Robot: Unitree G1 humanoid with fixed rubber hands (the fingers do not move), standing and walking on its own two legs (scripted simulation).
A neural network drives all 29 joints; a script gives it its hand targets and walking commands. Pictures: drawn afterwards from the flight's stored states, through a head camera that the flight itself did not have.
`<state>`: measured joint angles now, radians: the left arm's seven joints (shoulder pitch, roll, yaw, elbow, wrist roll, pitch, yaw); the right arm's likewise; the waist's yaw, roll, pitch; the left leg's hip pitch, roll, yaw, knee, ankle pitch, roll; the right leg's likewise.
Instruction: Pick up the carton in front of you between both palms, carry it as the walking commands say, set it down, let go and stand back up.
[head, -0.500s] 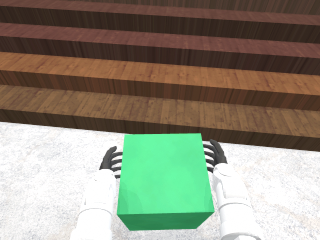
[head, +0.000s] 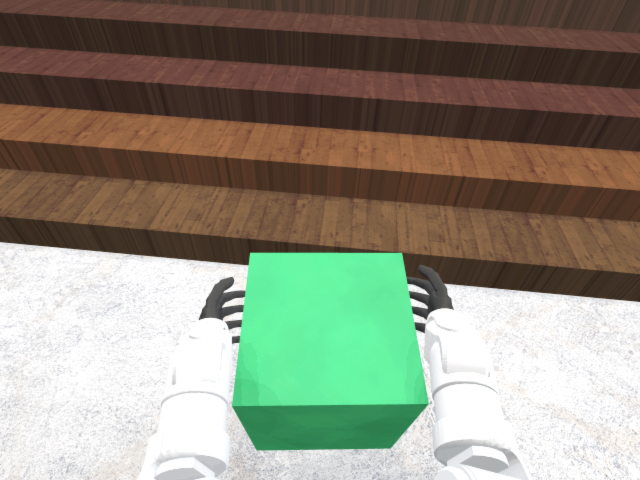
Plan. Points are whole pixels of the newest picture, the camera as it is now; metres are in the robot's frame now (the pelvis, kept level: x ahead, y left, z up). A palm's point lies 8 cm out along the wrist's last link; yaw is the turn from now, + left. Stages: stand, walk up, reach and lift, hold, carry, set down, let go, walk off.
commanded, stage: reach and lift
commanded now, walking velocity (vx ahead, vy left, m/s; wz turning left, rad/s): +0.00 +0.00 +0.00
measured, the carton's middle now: (325, 357) +0.30 +0.00 -0.05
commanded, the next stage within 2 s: hold in 0.52 s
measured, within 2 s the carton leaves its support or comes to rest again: neither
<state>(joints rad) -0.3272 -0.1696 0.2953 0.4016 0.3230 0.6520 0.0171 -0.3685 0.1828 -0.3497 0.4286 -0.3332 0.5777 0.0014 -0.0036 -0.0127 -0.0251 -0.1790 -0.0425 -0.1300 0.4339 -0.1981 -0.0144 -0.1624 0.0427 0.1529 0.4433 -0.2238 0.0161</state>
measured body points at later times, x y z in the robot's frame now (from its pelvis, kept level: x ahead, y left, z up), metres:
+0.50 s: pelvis +0.02 +0.00 +0.01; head -0.02 +0.00 +0.45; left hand +0.31 +0.15 +0.03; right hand +0.32 -0.15 +0.04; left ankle +0.03 +0.13 -0.74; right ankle +0.02 -0.13 -0.74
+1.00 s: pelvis +0.00 +0.00 +0.00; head -0.05 +0.00 +0.45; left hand +0.30 +0.15 +0.04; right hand +0.31 -0.15 +0.06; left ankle +0.03 +0.13 -0.74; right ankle +0.02 -0.13 -0.74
